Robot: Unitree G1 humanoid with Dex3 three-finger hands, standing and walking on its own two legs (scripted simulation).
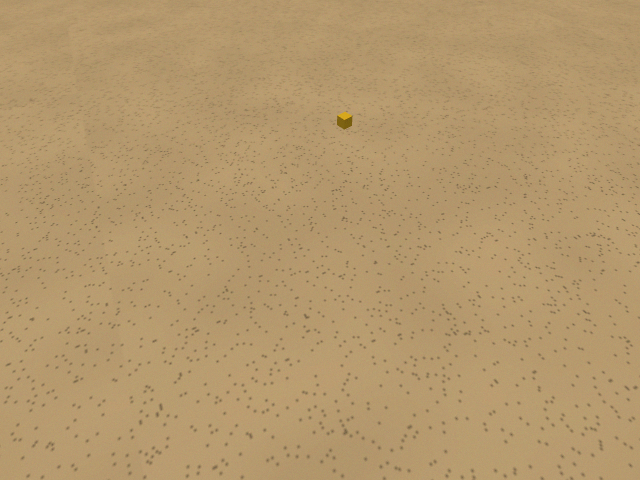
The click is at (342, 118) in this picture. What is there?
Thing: cube
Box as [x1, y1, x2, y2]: [337, 112, 351, 128]
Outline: 345,112 337,115 337,124 342,128 351,125 351,116
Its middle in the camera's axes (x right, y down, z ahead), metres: +0.14 -0.68 +2.22
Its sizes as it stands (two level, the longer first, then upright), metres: 0.061 0.061 0.061
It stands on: the floor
